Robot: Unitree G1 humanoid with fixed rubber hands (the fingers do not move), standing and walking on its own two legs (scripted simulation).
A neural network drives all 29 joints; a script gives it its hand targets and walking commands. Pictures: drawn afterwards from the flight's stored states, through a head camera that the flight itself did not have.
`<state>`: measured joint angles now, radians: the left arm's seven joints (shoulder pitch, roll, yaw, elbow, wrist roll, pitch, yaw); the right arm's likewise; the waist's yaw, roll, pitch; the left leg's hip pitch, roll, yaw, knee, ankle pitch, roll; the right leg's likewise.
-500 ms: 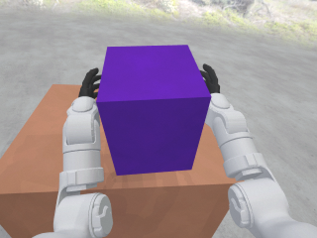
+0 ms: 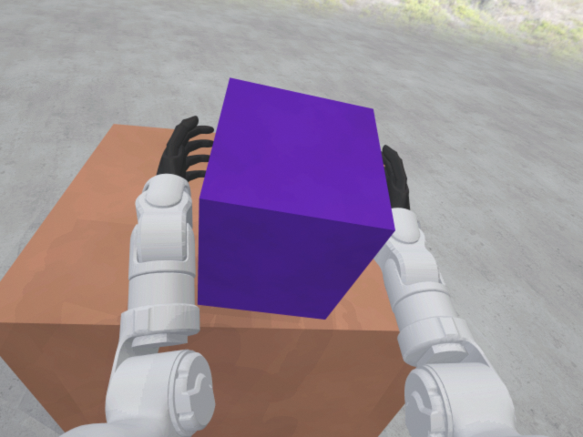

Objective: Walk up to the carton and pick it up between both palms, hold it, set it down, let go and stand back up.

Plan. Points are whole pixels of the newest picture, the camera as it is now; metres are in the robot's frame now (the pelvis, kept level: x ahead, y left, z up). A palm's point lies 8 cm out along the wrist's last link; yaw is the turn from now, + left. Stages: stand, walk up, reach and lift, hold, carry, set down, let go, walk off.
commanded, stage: set down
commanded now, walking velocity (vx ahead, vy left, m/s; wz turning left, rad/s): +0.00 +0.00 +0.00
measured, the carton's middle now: (282, 210) +0.38 +0.03 +0.15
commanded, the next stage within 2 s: none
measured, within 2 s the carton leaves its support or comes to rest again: neither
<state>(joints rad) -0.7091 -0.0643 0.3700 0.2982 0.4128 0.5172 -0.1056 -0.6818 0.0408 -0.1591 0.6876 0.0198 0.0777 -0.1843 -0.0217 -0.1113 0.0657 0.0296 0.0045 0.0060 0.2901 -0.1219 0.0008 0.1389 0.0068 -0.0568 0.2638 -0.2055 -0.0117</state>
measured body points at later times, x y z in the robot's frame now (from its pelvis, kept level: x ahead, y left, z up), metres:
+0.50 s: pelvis +0.03 +0.00 +0.00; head -0.01 +0.02 +0.45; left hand +0.41 +0.15 +0.17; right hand +0.41 -0.14 +0.15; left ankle +0.04 +0.12 -0.75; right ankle -0.02 -0.10 -0.75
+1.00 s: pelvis +0.01 +0.00 +0.00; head -0.01 +0.03 +0.45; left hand +0.42 +0.13 +0.14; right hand +0.40 -0.16 +0.13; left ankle +0.04 +0.12 -0.75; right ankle -0.02 -0.10 -0.75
